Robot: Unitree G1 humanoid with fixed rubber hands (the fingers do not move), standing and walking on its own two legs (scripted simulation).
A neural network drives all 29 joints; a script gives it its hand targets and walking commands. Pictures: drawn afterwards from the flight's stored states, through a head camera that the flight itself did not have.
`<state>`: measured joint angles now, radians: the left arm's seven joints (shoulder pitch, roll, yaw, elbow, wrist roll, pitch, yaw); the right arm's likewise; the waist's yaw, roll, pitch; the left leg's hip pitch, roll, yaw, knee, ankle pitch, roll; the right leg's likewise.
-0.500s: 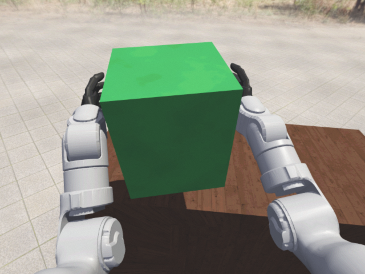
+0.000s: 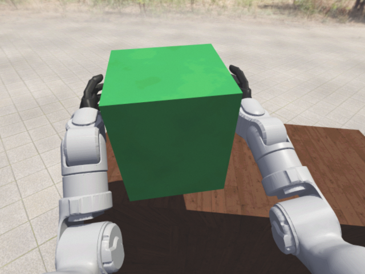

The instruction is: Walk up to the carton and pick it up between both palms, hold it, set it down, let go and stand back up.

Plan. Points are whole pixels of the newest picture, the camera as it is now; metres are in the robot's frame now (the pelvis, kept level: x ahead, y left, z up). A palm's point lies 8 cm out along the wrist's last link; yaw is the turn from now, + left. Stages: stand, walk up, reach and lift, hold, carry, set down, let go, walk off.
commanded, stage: hold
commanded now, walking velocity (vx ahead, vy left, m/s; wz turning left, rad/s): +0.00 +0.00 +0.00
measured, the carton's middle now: (170, 123) +0.37 +0.01 +0.21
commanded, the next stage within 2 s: none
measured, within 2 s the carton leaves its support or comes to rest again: neither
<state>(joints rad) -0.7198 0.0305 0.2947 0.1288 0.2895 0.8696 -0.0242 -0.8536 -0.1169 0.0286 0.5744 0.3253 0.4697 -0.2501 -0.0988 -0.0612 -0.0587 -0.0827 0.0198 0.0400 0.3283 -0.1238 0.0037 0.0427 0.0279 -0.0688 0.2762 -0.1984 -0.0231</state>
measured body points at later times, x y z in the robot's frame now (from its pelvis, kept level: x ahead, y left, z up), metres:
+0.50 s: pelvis +0.00 +0.00 +0.00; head -0.08 +0.03 +0.44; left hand +0.38 +0.16 +0.26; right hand +0.38 -0.14 +0.27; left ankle +0.04 +0.11 -0.75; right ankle -0.02 -0.09 -0.75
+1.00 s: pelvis +0.00 +0.00 +0.00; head -0.08 +0.03 +0.44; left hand +0.38 +0.16 +0.25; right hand +0.38 -0.15 +0.26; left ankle +0.04 +0.11 -0.75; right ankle -0.02 -0.09 -0.75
